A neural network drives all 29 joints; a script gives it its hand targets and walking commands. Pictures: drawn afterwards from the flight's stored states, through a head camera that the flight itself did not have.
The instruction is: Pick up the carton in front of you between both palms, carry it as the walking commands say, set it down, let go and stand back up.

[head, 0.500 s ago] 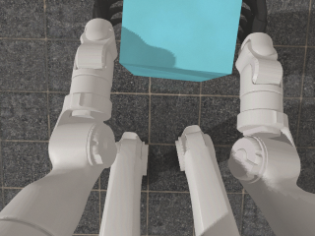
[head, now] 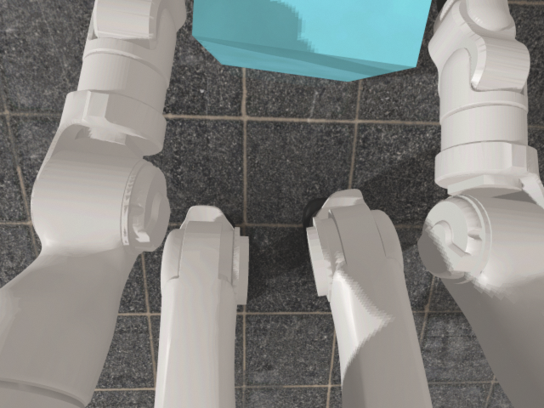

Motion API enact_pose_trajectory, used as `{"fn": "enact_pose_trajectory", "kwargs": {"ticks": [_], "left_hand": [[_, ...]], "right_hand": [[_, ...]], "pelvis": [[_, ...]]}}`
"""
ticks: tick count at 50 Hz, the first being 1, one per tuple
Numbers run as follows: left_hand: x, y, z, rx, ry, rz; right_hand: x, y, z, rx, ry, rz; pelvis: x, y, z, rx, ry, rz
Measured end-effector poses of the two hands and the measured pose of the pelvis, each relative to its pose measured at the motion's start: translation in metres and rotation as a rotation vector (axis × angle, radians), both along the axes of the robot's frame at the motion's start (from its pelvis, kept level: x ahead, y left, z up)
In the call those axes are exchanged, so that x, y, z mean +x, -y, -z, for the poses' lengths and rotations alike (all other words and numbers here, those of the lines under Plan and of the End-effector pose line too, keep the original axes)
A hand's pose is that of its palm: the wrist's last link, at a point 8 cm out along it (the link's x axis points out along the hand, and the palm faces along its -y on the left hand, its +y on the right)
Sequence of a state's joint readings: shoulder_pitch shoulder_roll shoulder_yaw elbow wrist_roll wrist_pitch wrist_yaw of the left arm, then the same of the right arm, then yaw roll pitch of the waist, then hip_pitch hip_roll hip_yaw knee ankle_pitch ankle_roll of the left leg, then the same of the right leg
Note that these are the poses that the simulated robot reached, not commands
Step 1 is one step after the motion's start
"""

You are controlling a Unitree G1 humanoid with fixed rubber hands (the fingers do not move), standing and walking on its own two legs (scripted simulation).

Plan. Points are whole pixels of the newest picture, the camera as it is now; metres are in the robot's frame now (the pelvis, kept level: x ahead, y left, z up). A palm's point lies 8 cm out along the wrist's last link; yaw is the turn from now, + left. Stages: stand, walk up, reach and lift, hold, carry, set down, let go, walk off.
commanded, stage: set down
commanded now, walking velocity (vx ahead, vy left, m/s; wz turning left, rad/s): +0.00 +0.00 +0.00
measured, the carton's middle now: out of the picture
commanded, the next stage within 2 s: none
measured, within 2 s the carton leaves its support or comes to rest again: rests again in 0.26 s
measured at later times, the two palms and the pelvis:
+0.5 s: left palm out of the picture +0.57 +0.08 -0.18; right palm (453, 7) +0.50 -0.22 -0.18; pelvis -0.01 +0.01 -0.02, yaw +0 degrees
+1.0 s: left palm out of the picture +0.57 +0.09 -0.20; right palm (448, 7) +0.51 -0.22 -0.20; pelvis -0.01 +0.01 -0.03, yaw -1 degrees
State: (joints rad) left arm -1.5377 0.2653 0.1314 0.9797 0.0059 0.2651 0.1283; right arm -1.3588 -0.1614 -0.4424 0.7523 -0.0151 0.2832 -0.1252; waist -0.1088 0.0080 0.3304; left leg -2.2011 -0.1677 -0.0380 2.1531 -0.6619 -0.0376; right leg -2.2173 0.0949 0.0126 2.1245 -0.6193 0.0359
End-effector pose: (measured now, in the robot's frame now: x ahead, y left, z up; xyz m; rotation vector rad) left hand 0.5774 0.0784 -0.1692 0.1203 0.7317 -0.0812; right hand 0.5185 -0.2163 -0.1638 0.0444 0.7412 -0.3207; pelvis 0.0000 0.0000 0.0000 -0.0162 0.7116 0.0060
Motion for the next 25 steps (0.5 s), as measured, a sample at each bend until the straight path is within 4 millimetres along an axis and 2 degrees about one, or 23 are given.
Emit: {"fn": "enact_pose_trajectory", "kwargs": {"ticks": [5, 16, 25], "left_hand": [[0.001, -0.001, 0.001, 0.002, -0.005, 0.004], [-0.010, -0.002, 0.014, 0.008, -0.029, 0.018], [-0.010, -0.004, 0.015, -0.002, -0.024, 0.027]], "right_hand": [[0.000, -0.001, 0.002, 0.007, -0.004, -0.006], [-0.016, 0.000, 0.017, 0.017, -0.030, -0.031], [-0.016, 0.002, 0.019, 0.033, -0.014, -0.057]], "pelvis": [[0.001, -0.003, 0.005, -0.003, 0.003, -0.001], [-0.007, -0.007, 0.013, -0.011, 0.069, -0.005], [-0.015, -0.008, 0.019, -0.017, 0.126, -0.005]]}}
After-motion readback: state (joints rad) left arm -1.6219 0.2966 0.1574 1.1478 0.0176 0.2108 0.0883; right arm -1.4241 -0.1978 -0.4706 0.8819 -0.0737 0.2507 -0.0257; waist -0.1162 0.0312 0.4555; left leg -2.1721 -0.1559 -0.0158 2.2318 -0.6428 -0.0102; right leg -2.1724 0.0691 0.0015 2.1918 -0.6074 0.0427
